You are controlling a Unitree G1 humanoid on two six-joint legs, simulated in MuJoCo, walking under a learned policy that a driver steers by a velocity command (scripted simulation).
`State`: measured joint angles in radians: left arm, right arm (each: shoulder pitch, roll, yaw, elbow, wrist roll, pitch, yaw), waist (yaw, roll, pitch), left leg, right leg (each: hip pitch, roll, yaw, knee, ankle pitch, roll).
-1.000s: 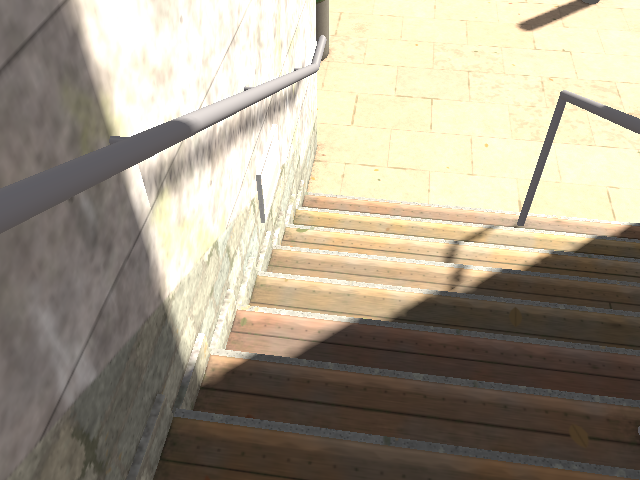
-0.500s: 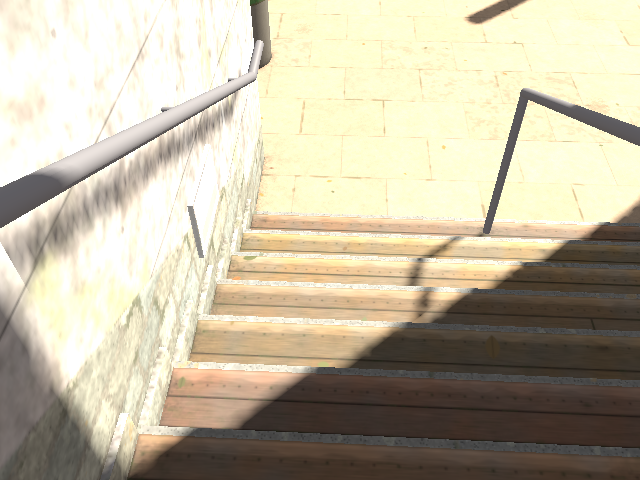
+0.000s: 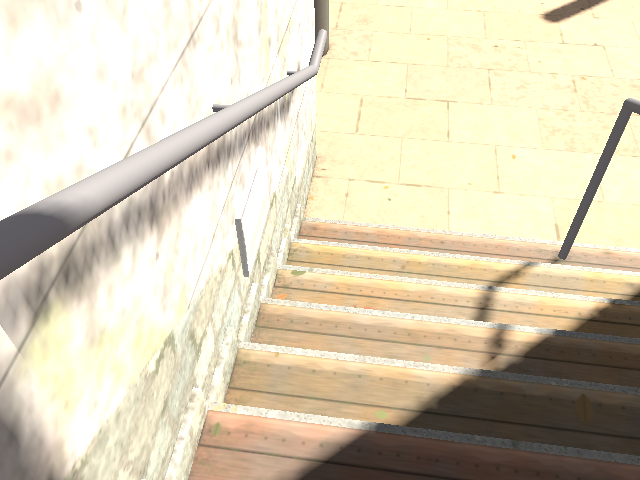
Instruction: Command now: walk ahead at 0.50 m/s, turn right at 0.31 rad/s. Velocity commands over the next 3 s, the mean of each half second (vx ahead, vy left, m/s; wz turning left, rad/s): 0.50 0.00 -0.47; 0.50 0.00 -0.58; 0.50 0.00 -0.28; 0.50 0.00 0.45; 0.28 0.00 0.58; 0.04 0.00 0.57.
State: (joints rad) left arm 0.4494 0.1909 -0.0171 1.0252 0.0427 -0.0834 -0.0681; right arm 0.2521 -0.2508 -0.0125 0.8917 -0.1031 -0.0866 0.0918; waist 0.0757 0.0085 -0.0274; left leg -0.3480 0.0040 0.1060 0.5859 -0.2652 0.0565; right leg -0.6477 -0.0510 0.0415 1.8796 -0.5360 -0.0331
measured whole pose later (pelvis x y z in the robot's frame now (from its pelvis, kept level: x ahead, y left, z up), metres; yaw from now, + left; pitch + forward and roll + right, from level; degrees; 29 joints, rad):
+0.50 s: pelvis +0.29 -0.07 -0.14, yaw -16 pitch +2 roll +3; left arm 0.09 0.22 0.05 0.96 0.09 -0.09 -0.07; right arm 0.64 -0.14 0.00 1.17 -0.11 -0.06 0.07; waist -0.09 -0.03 -0.02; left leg -0.15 0.11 0.19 1.48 -0.83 -0.02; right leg -0.32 -0.04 -0.10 0.44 -0.11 -0.09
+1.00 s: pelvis +0.59 -0.10 -0.32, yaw -34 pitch +1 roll +1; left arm 0.42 0.25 0.02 0.91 0.04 -0.08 -0.11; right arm 0.34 -0.25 -0.03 0.94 -0.09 -0.08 0.08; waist 0.00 -0.02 -0.04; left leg -0.31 0.00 0.09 0.65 -0.36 0.03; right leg -0.81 0.02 0.08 2.04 -0.45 -0.07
